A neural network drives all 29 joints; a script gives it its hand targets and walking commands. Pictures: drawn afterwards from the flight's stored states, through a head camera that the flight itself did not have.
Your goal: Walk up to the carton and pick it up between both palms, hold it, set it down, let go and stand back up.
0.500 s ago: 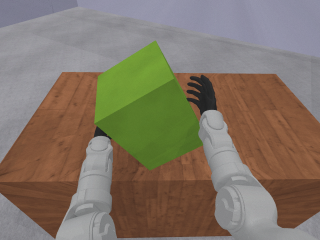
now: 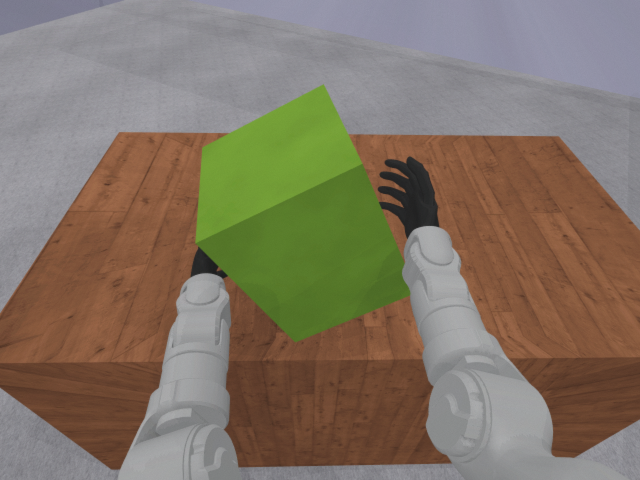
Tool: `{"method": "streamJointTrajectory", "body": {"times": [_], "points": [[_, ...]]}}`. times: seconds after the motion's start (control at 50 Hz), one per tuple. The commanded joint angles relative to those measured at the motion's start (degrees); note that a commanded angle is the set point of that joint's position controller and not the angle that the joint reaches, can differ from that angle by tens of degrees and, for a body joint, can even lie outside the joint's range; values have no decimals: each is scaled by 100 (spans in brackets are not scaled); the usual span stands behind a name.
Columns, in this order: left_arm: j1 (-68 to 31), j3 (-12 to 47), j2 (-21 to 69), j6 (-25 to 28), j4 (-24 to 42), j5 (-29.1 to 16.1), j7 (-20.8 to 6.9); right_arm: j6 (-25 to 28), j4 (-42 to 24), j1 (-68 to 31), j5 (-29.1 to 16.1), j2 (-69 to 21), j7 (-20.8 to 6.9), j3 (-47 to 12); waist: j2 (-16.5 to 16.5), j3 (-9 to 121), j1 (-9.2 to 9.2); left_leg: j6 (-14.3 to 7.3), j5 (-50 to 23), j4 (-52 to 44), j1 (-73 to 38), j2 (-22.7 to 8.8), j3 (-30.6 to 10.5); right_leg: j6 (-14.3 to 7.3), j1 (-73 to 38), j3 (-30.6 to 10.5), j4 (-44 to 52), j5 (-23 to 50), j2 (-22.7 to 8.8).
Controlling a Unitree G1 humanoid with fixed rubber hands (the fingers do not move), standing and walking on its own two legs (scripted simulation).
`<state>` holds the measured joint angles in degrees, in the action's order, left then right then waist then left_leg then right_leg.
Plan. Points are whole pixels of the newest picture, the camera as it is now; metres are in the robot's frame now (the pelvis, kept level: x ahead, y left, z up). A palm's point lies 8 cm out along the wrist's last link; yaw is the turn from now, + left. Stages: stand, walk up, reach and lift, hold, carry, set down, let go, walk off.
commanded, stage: set down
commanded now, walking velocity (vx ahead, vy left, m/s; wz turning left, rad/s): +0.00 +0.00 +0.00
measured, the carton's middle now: (308, 219) +0.47 +0.01 +0.09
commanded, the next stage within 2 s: none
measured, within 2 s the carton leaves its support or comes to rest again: neither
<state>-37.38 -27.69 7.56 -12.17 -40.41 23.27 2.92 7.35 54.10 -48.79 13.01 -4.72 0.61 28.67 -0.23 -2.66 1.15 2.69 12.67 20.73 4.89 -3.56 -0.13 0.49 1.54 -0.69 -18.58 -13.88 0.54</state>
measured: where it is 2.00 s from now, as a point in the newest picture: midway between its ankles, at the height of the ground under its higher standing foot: outside the picture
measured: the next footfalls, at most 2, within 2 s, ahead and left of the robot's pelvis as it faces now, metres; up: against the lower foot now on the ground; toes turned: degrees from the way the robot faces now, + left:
none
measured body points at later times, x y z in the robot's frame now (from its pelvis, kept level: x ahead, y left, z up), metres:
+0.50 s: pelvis +0.01 +0.00 +0.00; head +0.08 +0.00 +0.44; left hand +0.41 +0.14 +0.02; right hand +0.45 -0.15 +0.08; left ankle -0.01 +0.15 -0.75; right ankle -0.04 -0.12 -0.75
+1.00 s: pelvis +0.00 +0.00 +0.00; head +0.10 +0.00 +0.44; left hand +0.42 +0.13 +0.02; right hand +0.44 -0.16 +0.06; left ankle -0.01 +0.15 -0.75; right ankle -0.04 -0.12 -0.75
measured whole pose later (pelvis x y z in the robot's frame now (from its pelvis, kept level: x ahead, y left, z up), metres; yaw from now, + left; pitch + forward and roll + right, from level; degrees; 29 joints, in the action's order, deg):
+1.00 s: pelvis +0.00 +0.00 +0.00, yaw +0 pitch +13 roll +0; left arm -40.6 -31.4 9.2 6.5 -46.8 22.7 7.2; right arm 17.9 54.9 -48.7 21.0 -6.3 0.2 38.2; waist -0.2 1.4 1.2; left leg 3.0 10.2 20.7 23.3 -3.6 0.0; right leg 0.0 21.5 -0.7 -21.6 -13.0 0.5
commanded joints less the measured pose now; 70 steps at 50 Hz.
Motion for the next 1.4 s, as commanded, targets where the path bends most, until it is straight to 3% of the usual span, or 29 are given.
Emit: {"method": "streamJointTrajectory", "body": {"times": [0.0, 0.06, 0.08, 0.1, 0.24, 0.28, 0.32, 0.38, 0.42, 0.46, 0.5, 0.52, 0.56, 0.58, 0.64, 0.7, 0.72, 0.78, 0.8, 0.82, 0.88, 0.9, 0.94, 0.98, 1.1, 1.14, 1.22, 1.3, 1.38], "points": [[-4729, 1550, 2380, 1069, 1094, -350, -381, 159, 436, -2126, 1096, -2816, -714, -984, 27, 2833, 160, -7, -3087, -62, -1055, 231, 628, 448, 386, 790, -164, 3418, 96], [-4547, 1376, 2281, 1004, 808, -204, -441, 86, 488, -2041, 1157, -2750, -736, -864, -136, 2644, 160, -107, -2565, -229, -763, 257, 721, 489, 150, 719, -138, 3472, 32], [-4737, 1481, 2304, 1041, 1009, -293, -432, 117, 357, -2076, 1249, -2758, -732, -784, -60, 2804, 277, -66, -2637, -223, -725, 265, 683, 484, 88, 751, -193, 3574, 40], [-4614, 1447, 2336, 1075, 966, -268, -420, 128, 365, -2141, 1236, -2845, -744, -830, -58, 2812, 158, -100, -2797, -125, -832, 270, 679, 492, 241, 713, -257, 3634, 24], [-4730, 1529, 2476, 1202, 876, -281, -358, 278, 493, -2146, 1545, -2816, -803, -552, 112, 3300, 190, -86, -3531, 119, -1335, 155, 537, 447, 1107, 842, -231, 3480, -3], [-4734, 1652, 2719, 1307, 995, -352, -301, 393, 558, -2232, 1623, -2951, -821, -490, 284, 3643, 156, -25, -4260, 321, -1997, 43, 415, 425, 1921, 928, -205, 3288, 43], [-4726, 1688, 2709, 1345, 866, -370, -269, 485, 619, -2193, 1730, -2897, -818, -349, 301, 3885, 125, -2, -4434, 436, -1952, -3, 468, 226, 2061, 891, 11, 3183, 1], [-4574, 1626, 2553, 1499, 657, -307, -285, 549, 568, -2182, 1742, -3035, -813, -482, 128, 4067, 114, -43, -4223, 433, -1528, 88, 573, 366, 1550, 822, -239, 3844, -46], [-4585, 1667, 2635, 1606, 719, -303, -272, 617, 744, -2179, 1849, -3020, -826, -408, 309, 4269, 78, -36, -4547, 514, -1762, 20, 475, 394, 1946, 876, -317, 3740, -53], [-4454, 1862, 2902, 1702, 741, -438, -187, 807, 795, -2238, 1884, -3058, -871, -340, 486, 4692, -47, -19, -5511, 766, -2525, -154, 348, 100, 3055, 941, 92, 3215, -31], [-4314, 1917, 2770, 1856, 606, -513, -133, 927, 883, -2112, 1940, -3023, -860, -350, 436, 4968, -133, -21, -5789, 815, -2252, -173, 477, -145, 2881, 828, 396, 3400, -27], [-4196, 1828, 2691, 1902, 394, -420, -154, 947, 809, -2084, 1964, -2994, -834, -419, 301, 4985, -150, -51, -5516, 818, -1948, -126, 541, -151, 2571, 783, 358, 3667, -57], [-4154, 1698, 2527, 2023, 31, -229, -217, 924, 881, -1917, 1884, -3176, -788, -690, -20, 4594, -129, -146, -4364, 662, -338, 229, 731, 303, 1053, 688, -648, 5349, -257], [-4167, 1657, 2581, 2035, -144, -212, -269, 920, 868, -1850, 1971, -3260, -767, -669, -146, 4470, -33, -266, -3990, 511, 111, 261, 708, 430, 815, 693, -853, 5503, -337], [-4056, 1615, 2684, 2081, -220, -180, -285, 1008, 1050, -1991, 1981, -3160, -800, -640, 120, 4453, -111, -247, -4584, 649, -858, 98, 503, 437, 1881, 829, -772, 4803, -240], [-3815, 1589, 2737, 2040, -294, -208, -234, 1004, 1174, -1858, 2019, -2883, -844, -415, 247, 4491, -195, -107, -5298, 774, -2021, -150, 450, -31, 2978, 868, 138, 3544, -104], [-3877, 1714, 2694, 2078, -257, -245, -231, 1081, 1032, -1869, 1982, -2820, -814, -465, 199, 4735, -159, -81, -5104, 770, -1652, -89, 552, -91, 2653, 857, 130, 3854, -67], [-3979, 1551, 2491, 2208, -581, -117, -296, 1040, 948, -1932, 1977, -2940, -776, -628, -26, 4419, -121, -238, -4109, 603, -438, 160, 648, 346, 1617, 749, -686, 4788, -200], [-4044, 1529, 2441, 2278, -592, -80, -312, 1045, 1008, -1903, 2010, -3046, -763, -633, -101, 4481, -73, -261, -3749, 534, -4, 226, 702, 364, 1200, 696, -792, 5011, -240], [-4143, 1539, 2406, 2303, -584, -84, -298, 1018, 1022, -1897, 1980, -2983, -791, -591, -3, 4565, -77, -222, -3607, 476, 60, 212, 731, 369, 1050, 726, -837, 4912, -228], [-4009, 1479, 2587, 2275, -626, -70, -244, 1025, 958, -2132, 2042, -2796, -825, -398, 268, 4640, -116, -116, -4382, 726, -1428, 2, 519, 258, 2607, 880, -444, 3575, -54], [-3898, 1378, 2524, 2277, -649, -6, -237, 1015, 1035, -1999, 2013, -2789, -842, -493, 172, 4480, -231, -121, -4359, 697, -1307, 1, 564, 186, 2544, 832, -297, 3636, -71], [-4003, 1289, 2355, 2315, -743, 45, -293, 967, 915, -1967, 1950, -2814, -832, -575, -11, 4361, -176, -163, -3980, 612, -818, 107, 685, 296, 1894, 727, -444, 4030, -73], [-3930, 1278, 2347, 2362, -813, 109, -307, 974, 917, -1891, 1979, -2893, -820, -561, 45, 4312, -121, -166, -3622, 559, -259, 202, 733, 319, 1416, 678, -654, 4358, -123], [-4006, 1300, 2411, 2429, -771, 40, -278, 967, 1024, -1882, 2076, -2705, -845, -360, 89, 4399, -29, -107, -3912, 594, -844, 97, 627, 289, 2102, 791, -491, 3678, -4], [-3778, 1197, 2401, 2385, -940, 143, -286, 952, 969, -1882, 2034, -2668, -867, -363, 133, 4243, -129, -112, -3916, 623, -881, 92, 643, 278, 2146, 772, -422, 3508, -17], [-3841, 1283, 2395, 2414, -859, 73, -286, 963, 873, -1934, 2114, -2609, -861, -307, 201, 4443, -13, -50, -3967, 635, -987, 102, 619, 278, 2239, 808, -409, 3570, 4], [-3441, 1078, 2308, 2411, -1145, 236, -336, 927, 834, -1766, 2064, -2682, -848, -387, 66, 4044, -97, -111, -3702, 562, -590, 171, 673, 328, 1703, 701, -525, 3989, -42], [-3549, 999, 2181, 2476, -1139, 212, -378, 888, 846, -1724, 2097, -2717, -827, -374, -48, 4114, -30, -133, -3317, 439, -53, 228, 778, 388, 1186, 614, -615, 4307, -84]]}}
